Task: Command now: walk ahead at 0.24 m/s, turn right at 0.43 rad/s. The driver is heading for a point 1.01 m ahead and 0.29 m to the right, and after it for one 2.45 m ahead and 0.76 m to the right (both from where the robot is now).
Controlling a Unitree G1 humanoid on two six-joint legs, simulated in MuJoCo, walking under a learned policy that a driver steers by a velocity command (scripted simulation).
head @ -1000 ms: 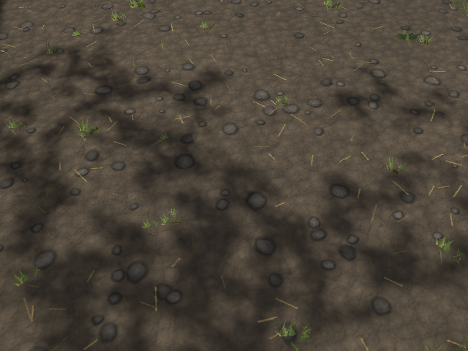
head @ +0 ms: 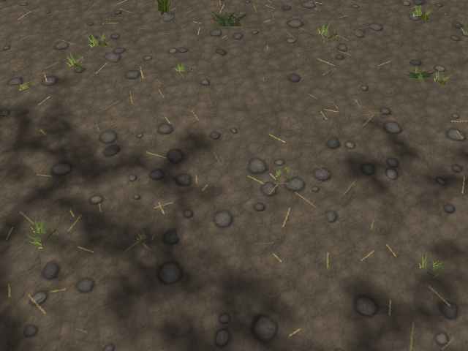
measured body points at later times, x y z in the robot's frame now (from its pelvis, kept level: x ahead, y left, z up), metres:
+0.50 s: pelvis +0.17 +0.02 -0.01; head +0.20 -0.01 +0.44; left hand +0.41 +0.24 -0.09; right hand +0.24 -0.29 -0.11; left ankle +0.31 +0.15 -0.71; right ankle +0.23 -0.06 -0.74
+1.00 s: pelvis +0.23 +0.03 +0.01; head +0.24 +0.03 +0.46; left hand +0.53 +0.11 -0.07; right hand +0.10 -0.23 -0.11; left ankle +0.30 +0.13 -0.74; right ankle +0.12 -0.06 -0.73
